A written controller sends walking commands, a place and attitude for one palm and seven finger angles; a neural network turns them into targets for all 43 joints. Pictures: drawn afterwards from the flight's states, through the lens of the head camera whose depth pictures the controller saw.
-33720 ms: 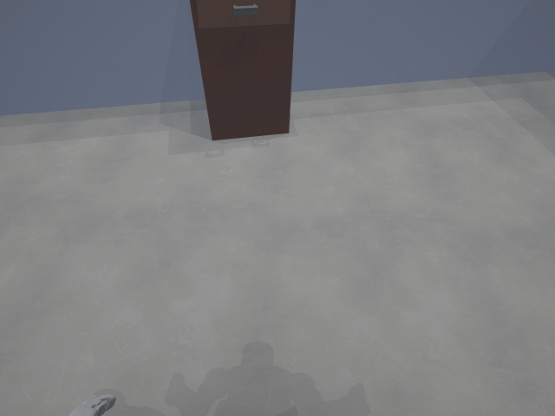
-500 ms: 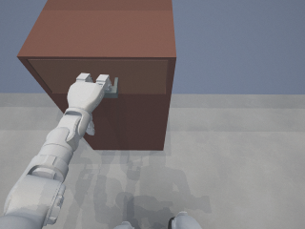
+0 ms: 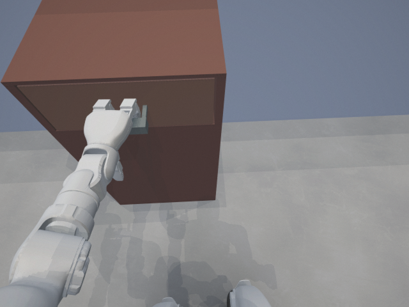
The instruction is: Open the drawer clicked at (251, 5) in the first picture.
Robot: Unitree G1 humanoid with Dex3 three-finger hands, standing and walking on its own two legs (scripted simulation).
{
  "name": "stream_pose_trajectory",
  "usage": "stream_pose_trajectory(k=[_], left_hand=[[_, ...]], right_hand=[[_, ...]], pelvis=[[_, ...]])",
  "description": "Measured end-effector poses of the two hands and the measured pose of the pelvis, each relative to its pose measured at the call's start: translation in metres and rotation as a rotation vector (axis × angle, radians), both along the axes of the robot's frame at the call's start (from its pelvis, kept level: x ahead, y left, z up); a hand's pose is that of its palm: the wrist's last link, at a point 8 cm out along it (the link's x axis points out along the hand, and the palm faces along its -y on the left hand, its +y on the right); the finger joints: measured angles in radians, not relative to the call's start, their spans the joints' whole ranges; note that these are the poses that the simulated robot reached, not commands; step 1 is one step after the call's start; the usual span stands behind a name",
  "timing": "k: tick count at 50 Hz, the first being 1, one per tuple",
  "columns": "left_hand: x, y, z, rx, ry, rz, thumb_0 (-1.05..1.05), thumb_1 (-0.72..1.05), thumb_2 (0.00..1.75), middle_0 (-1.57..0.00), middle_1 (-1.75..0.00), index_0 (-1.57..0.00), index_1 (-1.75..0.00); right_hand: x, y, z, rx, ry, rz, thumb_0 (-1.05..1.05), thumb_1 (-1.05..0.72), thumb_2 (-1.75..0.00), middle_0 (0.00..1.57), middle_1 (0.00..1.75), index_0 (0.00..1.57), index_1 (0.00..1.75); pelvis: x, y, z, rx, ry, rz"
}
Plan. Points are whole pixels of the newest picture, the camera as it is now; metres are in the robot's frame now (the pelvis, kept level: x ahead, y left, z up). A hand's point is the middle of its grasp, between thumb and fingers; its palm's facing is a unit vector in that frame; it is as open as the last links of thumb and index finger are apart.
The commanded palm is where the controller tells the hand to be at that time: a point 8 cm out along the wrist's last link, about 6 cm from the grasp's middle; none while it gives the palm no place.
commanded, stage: lower the fingers behind the handle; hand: left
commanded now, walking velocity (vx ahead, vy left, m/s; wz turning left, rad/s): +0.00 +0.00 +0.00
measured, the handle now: (125, 118) +0.52 +0.17 -0.01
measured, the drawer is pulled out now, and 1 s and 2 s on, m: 0.00 0.00 0.00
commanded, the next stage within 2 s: lift the hand off the handle in 0.74 s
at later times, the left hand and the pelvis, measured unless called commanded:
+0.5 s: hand (122, 140) +0.46 +0.17 -0.01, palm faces -0.05 +0.01 -1.00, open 14.0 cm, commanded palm +0.44 +0.19 +0.03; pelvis -0.03 -0.01 -0.01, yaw +1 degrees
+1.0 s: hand (123, 139) +0.47 +0.17 -0.01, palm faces -0.02 +0.04 -1.00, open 14.0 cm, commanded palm +0.45 +0.17 +0.03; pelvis -0.04 -0.01 -0.02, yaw +2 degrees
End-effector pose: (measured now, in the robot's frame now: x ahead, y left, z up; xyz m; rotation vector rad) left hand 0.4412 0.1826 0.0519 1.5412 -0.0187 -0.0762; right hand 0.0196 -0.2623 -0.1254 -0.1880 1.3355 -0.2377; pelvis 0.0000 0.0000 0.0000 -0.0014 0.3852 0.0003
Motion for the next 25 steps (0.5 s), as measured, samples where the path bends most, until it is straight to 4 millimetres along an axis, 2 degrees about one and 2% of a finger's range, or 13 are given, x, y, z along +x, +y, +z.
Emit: stream_pose_trajectory(k=[7,15,20,25], left_hand=[[-0.003,-0.006,-0.01,0.015,-0.098,0.039,0.0,-0.49,0.3,-0.32,-1.24,-0.28,-1.19],[0.003,-0.015,-0.005,0.054,-0.034,0.122,0.0,-0.49,0.3,-0.33,-1.2,-0.28,-1.26],[0.004,-0.015,-0.002,0.054,0.009,0.124,0.0,-0.49,0.3,-0.31,-1.19,-0.27,-1.24],[0.004,-0.012,-0.002,0.047,0.011,0.1,0.0,-0.49,0.3,-0.3,-1.21,-0.27,-1.21]], right_hand=[[0.009,-0.007,-0.009,0.0,0.019,0.022,0.01,-0.91,-0.9,0.2,0.3,0.2,0.3],[0.022,-0.004,-0.005,0.006,-0.04,0.022,0.01,-0.91,-0.9,0.2,0.3,0.2,0.3],[0.016,-0.006,-0.003,-0.007,-0.069,0.021,0.01,-0.91,-0.9,0.2,0.3,0.2,0.3],[0.001,-0.011,-0.007,-0.026,-0.065,0.016,0.01,-0.91,-0.9,0.2,0.3,0.2,0.3]], pelvis=[[-0.004,0.0,-0.007,-0.006,0.02,0.019],[-0.013,-0.002,-0.003,0.002,0.0,0.017],[-0.019,-0.005,-0.004,0.007,-0.004,0.014],[-0.026,-0.007,-0.011,0.01,0.005,0.012]])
